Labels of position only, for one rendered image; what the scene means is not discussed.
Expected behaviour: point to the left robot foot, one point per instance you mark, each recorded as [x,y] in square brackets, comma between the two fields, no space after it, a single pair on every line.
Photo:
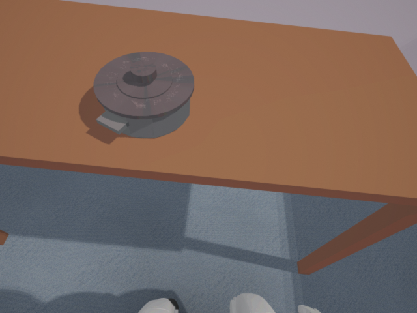
[174,304]

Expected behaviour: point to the knob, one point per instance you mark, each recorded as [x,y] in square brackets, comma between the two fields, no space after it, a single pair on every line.
[143,71]

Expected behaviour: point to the lid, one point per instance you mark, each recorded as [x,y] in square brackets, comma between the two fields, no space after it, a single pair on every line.
[120,94]

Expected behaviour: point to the table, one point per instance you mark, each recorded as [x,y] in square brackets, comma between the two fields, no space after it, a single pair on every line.
[275,107]

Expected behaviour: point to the pot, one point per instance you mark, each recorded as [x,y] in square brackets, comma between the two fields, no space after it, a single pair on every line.
[145,128]

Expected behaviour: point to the robot left thigh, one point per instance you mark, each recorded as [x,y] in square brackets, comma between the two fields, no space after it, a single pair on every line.
[159,306]

